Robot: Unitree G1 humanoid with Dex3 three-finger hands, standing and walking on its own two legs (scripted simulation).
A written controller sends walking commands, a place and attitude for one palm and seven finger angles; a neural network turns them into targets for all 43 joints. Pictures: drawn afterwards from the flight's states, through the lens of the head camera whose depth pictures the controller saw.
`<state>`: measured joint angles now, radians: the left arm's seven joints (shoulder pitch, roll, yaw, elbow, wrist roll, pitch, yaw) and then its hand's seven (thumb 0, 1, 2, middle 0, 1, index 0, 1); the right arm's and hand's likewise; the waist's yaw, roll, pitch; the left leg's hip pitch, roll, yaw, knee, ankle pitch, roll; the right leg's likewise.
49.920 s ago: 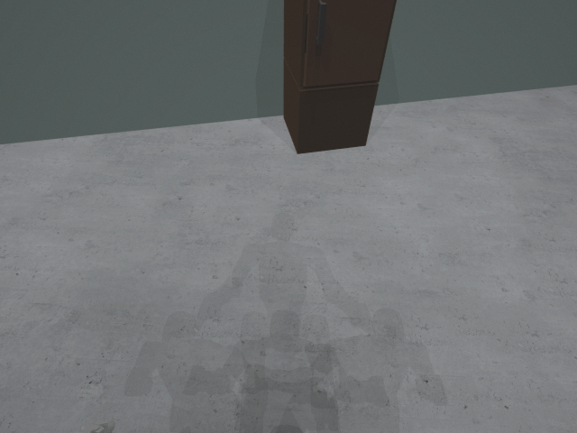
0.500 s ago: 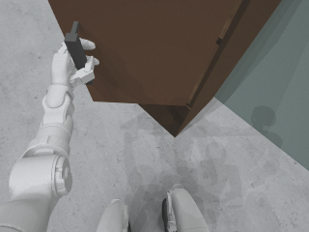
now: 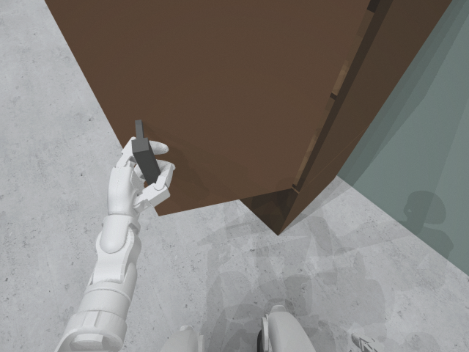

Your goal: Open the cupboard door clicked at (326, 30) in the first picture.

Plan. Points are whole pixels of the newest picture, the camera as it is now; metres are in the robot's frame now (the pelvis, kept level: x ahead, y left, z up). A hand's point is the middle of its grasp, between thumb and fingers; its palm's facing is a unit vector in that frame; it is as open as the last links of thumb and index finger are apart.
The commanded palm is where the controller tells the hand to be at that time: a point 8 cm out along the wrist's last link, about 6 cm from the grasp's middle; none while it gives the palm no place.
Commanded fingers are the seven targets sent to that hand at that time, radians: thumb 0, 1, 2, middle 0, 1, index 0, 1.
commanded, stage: pull the door open along its arc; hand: left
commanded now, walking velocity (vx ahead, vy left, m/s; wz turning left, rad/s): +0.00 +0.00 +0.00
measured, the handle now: (150, 162) +0.43 +0.14 +0.03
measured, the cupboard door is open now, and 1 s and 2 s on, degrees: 60 83 88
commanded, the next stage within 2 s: open thumb and fingers to let go in 0.64 s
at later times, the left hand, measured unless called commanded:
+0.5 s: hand (200, 239) +0.29 +0.05 +0.04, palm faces +0.33 -0.94 +0.01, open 6.0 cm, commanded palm +0.22 +0.08 +0.03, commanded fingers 0.00 0.90 0.90 -0.40 -1.35 -0.40 -1.35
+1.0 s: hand (206, 254) +0.27 +0.04 +0.04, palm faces +0.35 -0.94 -0.02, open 7.5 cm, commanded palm +0.22 +0.06 +0.03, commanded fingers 0.00 -0.08 0.48 -0.33 -1.25 -0.33 -1.25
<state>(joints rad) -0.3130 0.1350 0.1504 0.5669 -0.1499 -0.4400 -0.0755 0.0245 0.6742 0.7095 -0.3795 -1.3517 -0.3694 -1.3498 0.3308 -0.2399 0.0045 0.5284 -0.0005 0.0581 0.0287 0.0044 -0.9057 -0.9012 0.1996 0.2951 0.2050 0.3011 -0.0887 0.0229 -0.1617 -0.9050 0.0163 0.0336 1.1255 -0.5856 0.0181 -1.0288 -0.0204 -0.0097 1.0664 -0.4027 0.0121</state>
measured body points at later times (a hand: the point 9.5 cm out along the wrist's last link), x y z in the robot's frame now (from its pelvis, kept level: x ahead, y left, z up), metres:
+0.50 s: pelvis +0.00 -0.03 +0.00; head +0.07 -0.03 +0.45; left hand +0.27 +0.10 +0.04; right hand +0.19 -0.23 -0.10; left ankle -0.03 +0.11 -0.65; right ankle +0.05 -0.13 -0.65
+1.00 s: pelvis -0.01 -0.04 -0.01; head +0.06 -0.05 +0.44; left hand +0.24 +0.09 +0.04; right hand +0.20 -0.23 -0.10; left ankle -0.03 +0.11 -0.65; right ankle +0.05 -0.13 -0.65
